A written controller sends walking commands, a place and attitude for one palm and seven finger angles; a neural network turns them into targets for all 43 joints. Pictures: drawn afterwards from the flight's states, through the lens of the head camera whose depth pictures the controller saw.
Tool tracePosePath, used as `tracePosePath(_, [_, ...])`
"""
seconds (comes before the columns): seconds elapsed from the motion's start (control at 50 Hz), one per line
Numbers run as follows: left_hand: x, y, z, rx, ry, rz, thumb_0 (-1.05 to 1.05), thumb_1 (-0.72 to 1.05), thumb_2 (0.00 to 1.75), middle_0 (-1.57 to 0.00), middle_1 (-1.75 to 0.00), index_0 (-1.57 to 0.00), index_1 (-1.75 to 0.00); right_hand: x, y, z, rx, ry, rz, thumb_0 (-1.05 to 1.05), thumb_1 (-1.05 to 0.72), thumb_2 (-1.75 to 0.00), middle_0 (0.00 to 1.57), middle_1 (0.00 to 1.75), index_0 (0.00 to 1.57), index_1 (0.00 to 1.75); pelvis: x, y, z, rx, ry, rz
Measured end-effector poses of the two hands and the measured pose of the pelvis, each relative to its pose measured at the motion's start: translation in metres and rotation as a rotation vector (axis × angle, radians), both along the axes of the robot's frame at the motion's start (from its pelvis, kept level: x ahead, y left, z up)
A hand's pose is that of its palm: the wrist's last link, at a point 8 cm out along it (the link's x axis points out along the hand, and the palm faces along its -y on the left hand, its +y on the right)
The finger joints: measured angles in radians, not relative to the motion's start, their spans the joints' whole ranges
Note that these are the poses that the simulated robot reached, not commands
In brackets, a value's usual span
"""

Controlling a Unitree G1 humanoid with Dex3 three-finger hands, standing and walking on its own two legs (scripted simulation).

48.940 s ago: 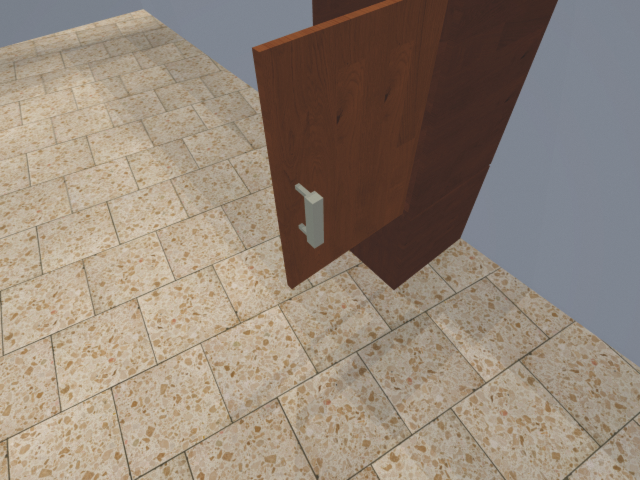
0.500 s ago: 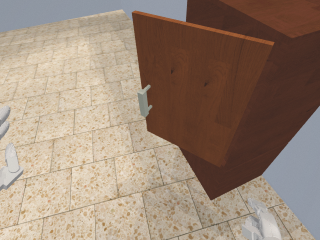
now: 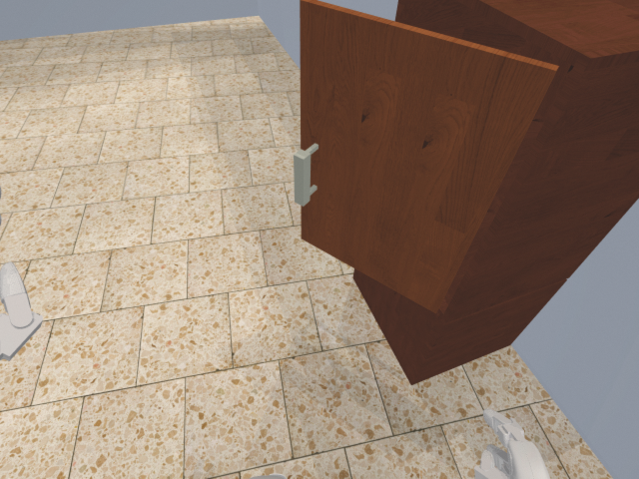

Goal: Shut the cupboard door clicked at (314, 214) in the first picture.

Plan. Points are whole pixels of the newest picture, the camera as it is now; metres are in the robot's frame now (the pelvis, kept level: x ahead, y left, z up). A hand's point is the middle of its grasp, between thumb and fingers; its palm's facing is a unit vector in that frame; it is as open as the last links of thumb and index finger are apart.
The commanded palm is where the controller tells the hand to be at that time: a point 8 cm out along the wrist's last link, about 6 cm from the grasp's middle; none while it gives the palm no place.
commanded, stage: step back with the hand held close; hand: left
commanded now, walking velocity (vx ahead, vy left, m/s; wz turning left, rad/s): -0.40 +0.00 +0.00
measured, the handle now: (308, 174) +0.72 +0.07 -0.06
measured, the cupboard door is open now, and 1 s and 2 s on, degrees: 34 34 34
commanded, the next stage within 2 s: stop stepping back and stand still in 0.56 s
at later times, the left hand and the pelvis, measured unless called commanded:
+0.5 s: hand (3, 397) +0.15 +0.26 +0.17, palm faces +0.43 -0.80 -0.42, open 7.4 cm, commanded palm +0.07 +0.29 +0.20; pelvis -0.07 -0.01 +0.00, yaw -1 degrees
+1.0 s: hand out of the picture +0.09 +0.28 +0.16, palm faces +0.41 -0.83 -0.38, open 7.5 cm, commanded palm +0.01 +0.31 +0.20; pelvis -0.13 +0.01 +0.02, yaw -1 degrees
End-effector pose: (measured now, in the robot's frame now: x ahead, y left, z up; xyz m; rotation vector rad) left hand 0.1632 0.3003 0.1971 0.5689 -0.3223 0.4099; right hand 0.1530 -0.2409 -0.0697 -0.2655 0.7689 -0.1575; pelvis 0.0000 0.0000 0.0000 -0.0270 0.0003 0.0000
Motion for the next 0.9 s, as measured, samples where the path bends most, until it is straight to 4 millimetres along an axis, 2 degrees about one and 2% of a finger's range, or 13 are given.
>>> tracePosePath(0.12, [-0.009, -0.004, -0.003, -0.003, -0.010, -0.045, 0.02, 0.88, 0.90, -0.21, -0.31, -0.21, -0.30, -0.022, -0.005, -0.001, -0.017, 0.035, -0.012, 0.01, -0.90, -0.90, 0.20, 0.30, 0.20, 0.30, -0.014, 0.000, -0.001, -0.002, 0.013, 0.010])
tracePosePath(0.2, [-0.018, 0.000, -0.002, 0.038, -0.012, -0.070, 0.02, 0.88, 0.90, -0.21, -0.31, -0.22, -0.30, -0.033, -0.005, 0.001, -0.039, 0.032, -0.027, 0.01, -0.90, -0.90, 0.20, 0.30, 0.20, 0.30, -0.022, 0.004, -0.004, -0.015, 0.011, 0.012])
tracePosePath(0.3, [-0.036, 0.013, 0.006, 0.088, -0.038, -0.032, 0.02, 0.88, 0.90, -0.21, -0.31, -0.22, -0.30, -0.039, -0.001, 0.000, -0.050, 0.016, -0.016, 0.01, -0.90, -0.90, 0.20, 0.30, 0.20, 0.30, -0.030, 0.006, -0.005, -0.047, 0.013, 0.041])
tracePosePath(0.4, [-0.056, 0.018, 0.008, 0.045, -0.057, 0.025, 0.02, 0.88, 0.90, -0.21, -0.31, -0.22, -0.30, -0.036, 0.009, 0.002, -0.024, 0.005, 0.032, 0.01, -0.90, -0.90, 0.20, 0.30, 0.20, 0.30, -0.041, 0.000, -0.001, -0.046, 0.080, 0.031])
tracePosePath(0.46, [-0.060, 0.008, -0.004, -0.004, -0.030, 0.006, 0.02, 0.89, 0.90, -0.20, -0.31, -0.21, -0.30, -0.034, 0.012, 0.000, -0.006, -0.012, 0.066, 0.01, -0.90, -0.90, 0.20, 0.30, 0.20, 0.30, -0.059, -0.006, -0.002, -0.026, 0.115, -0.009])
tracePosePath(0.52, [-0.060, -0.011, -0.012, -0.057, 0.007, -0.059, 0.02, 0.89, 0.90, -0.20, -0.31, -0.21, -0.30, -0.041, 0.013, 0.001, 0.007, -0.015, 0.070, 0.01, -0.90, -0.90, 0.20, 0.30, 0.20, 0.30, -0.076, -0.009, 0.002, -0.042, 0.096, -0.014])
tracePosePath(0.6, [-0.069, -0.032, 0.000, -0.028, -0.022, -0.179, 0.02, 0.88, 0.90, -0.21, -0.31, -0.21, -0.30, -0.059, 0.008, 0.009, 0.016, -0.055, 0.034, 0.01, -0.90, -0.90, 0.21, 0.30, 0.20, 0.30, -0.092, -0.015, 0.002, -0.042, 0.058, -0.010])
tracePosePath(0.66, [-0.087, -0.035, 0.016, 0.035, -0.051, -0.210, 0.02, 0.88, 0.90, -0.21, -0.31, -0.22, -0.30, -0.074, 0.001, 0.017, 0.014, -0.086, 0.008, 0.01, -0.90, -0.90, 0.21, 0.30, 0.20, 0.30, -0.101, -0.019, 0.002, -0.045, 0.043, 0.005])
tracePosePath(0.72, [-0.108, -0.026, 0.027, 0.077, -0.063, -0.173, 0.02, 0.88, 0.90, -0.21, -0.31, -0.22, -0.30, -0.092, -0.008, 0.022, 0.000, -0.081, -0.022, 0.01, -0.90, -0.90, 0.21, 0.30, 0.20, 0.30, -0.103, -0.018, 0.005, -0.019, 0.035, -0.002])
tracePosePath(0.78, [-0.121, -0.007, 0.024, 0.045, -0.061, -0.076, 0.01, 0.88, 0.90, -0.21, -0.31, -0.22, -0.30, -0.111, -0.016, 0.021, -0.031, -0.034, -0.053, 0.01, -0.90, -0.90, 0.21, 0.30, 0.20, 0.30, -0.096, -0.011, 0.009, 0.011, 0.044, -0.023])
tracePosePath(0.84, [-0.120, 0.016, 0.007, -0.037, -0.059, 0.029, 0.01, 0.88, 0.90, -0.21, -0.31, -0.22, -0.30, -0.123, -0.021, 0.011, -0.080, 0.008, -0.051, 0.01, -0.90, -0.90, 0.20, 0.30, 0.20, 0.30, -0.095, 0.002, 0.005, -0.013, 0.053, 0.012])
tracePosePath(0.9, [-0.114, 0.032, -0.017, -0.134, 0.013, 0.096, 0.01, 0.88, 0.90, -0.21, -0.31, -0.21, -0.30, -0.135, -0.013, 0.004, -0.078, 0.067, -0.059, 0.01, -0.91, -0.90, 0.20, 0.30, 0.20, 0.30, -0.108, 0.011, 0.008, 0.006, 0.039, 0.018])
